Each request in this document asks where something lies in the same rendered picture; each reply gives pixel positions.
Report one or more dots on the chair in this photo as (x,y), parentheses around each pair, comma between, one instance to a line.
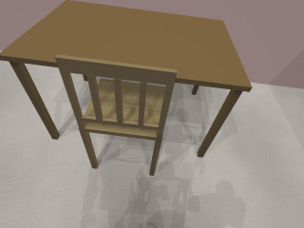
(120,108)

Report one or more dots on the table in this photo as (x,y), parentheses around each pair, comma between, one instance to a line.
(199,49)

